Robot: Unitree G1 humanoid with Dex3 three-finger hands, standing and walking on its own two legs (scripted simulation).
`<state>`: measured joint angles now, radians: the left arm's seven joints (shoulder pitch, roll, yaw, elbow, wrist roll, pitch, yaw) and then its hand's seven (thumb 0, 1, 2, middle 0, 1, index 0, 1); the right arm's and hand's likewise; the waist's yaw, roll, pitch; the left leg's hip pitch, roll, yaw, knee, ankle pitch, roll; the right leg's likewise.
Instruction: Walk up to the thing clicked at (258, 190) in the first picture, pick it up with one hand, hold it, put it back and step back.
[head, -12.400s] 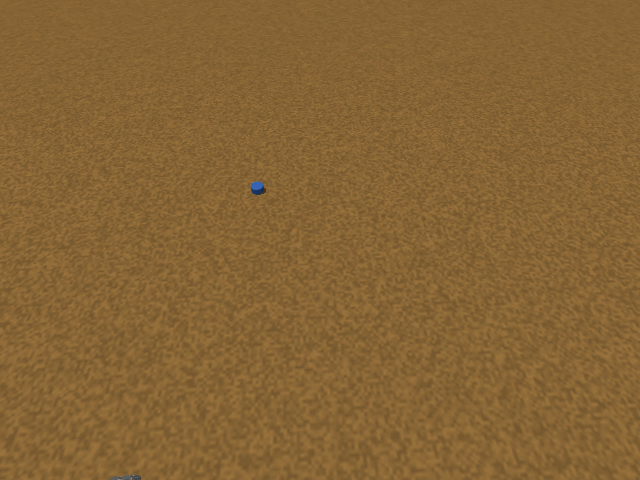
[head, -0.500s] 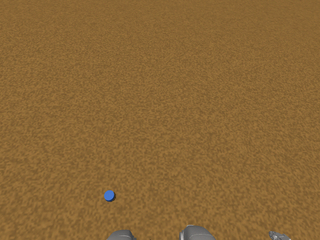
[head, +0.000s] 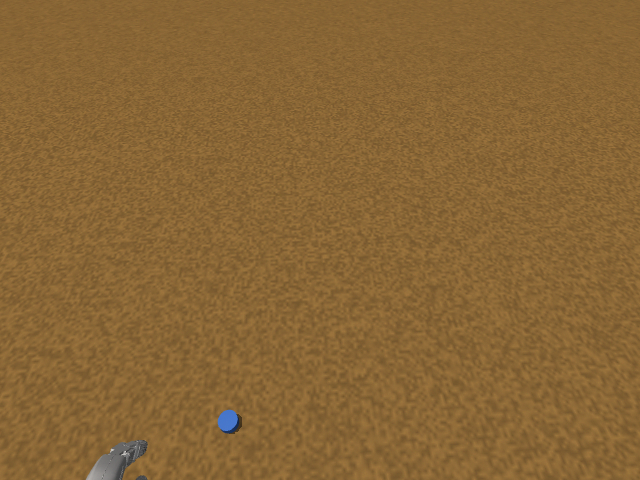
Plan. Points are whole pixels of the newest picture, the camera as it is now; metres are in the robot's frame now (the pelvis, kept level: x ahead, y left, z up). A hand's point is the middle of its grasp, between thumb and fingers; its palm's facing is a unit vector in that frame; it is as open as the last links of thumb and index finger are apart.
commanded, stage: walk up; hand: left
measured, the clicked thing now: (228, 421) +0.36 +0.29 -0.76
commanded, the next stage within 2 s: stand in 0.82 s
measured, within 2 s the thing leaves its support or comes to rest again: neither
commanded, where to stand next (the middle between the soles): +0.03 -0.01 m, yaw +2 degrees
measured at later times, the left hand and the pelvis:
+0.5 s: hand out of the picture +0.07 +0.25 -0.15, palm faces +0.01 -0.95 -0.32, open 7.4 cm; pelvis +0.01 +0.00 +0.01, yaw +0 degrees
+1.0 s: hand out of the picture +0.10 +0.25 -0.15, palm faces -0.01 -0.94 -0.33, open 7.4 cm; pelvis +0.02 +0.00 +0.01, yaw +0 degrees
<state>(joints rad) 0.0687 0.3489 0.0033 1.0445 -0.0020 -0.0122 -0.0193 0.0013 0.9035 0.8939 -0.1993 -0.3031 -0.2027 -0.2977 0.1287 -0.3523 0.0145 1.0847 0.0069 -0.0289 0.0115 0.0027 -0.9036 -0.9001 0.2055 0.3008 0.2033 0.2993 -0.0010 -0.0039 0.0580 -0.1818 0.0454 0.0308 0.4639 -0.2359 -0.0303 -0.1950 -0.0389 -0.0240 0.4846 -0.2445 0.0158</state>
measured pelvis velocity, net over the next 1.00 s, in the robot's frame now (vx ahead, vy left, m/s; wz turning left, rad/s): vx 0.02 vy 0.00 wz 0.01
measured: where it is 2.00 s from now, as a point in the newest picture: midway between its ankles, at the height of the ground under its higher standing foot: outside the picture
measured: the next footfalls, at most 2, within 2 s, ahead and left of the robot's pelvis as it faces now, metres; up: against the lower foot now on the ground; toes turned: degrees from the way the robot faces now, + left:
none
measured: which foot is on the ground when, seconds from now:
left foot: down 0.00-1.00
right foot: down 0.00-1.00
